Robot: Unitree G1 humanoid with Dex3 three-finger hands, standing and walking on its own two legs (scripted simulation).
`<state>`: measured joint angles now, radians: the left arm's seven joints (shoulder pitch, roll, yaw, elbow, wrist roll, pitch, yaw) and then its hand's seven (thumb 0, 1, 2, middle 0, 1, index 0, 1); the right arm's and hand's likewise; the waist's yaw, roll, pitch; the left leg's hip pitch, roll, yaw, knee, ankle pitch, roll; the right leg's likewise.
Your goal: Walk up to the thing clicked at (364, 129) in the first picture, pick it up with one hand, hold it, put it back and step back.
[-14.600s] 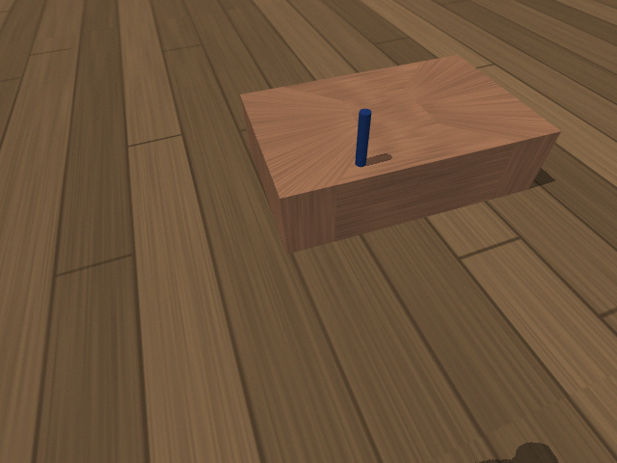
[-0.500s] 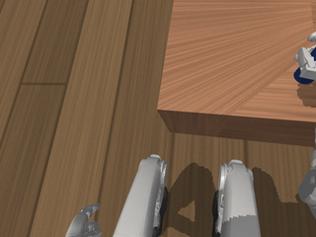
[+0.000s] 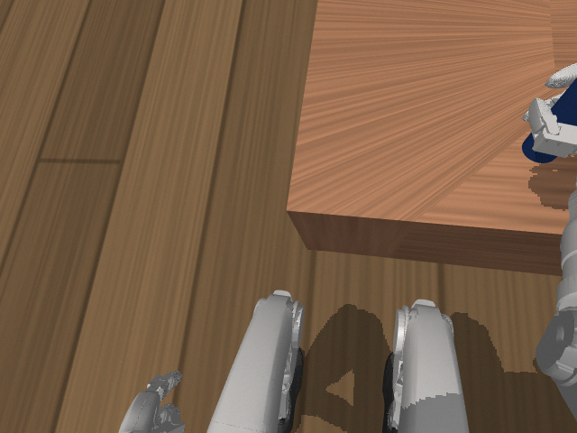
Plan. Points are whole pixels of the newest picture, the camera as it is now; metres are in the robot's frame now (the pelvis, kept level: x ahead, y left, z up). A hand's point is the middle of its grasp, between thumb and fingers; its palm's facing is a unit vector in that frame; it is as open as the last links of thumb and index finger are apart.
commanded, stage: lift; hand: right
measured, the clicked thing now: out of the picture +0.51 -0.27 +0.06
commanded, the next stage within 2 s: hold in 1.68 s
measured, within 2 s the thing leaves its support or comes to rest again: neither
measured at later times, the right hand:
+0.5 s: hand out of the picture +0.46 -0.24 +0.09, palm faces +0.21 +0.98 +0.00, open 5.8 cm
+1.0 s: hand out of the picture +0.41 -0.22 +0.20, palm faces +0.22 +0.97 +0.00, open 5.8 cm
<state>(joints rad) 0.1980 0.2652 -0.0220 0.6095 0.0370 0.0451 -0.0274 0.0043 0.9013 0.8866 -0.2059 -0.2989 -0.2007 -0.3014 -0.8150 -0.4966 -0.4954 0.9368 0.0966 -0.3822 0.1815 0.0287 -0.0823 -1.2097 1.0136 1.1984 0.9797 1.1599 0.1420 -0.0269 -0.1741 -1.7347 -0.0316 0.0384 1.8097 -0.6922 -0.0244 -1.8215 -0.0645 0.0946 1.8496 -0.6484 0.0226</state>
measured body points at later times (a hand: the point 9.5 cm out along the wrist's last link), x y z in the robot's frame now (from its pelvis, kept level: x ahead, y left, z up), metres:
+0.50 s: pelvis +0.01 +0.00 +0.07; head +0.17 -0.04 +0.49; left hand +0.13 +0.26 -0.05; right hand +0.45 -0.29 +0.10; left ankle +0.06 +0.13 -0.47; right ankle +0.07 -0.13 -0.47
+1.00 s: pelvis +0.03 -0.01 +0.17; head +0.13 -0.03 +0.61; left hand +0.17 +0.24 +0.06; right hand +0.39 -0.27 +0.21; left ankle +0.06 +0.13 -0.47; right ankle +0.06 -0.13 -0.47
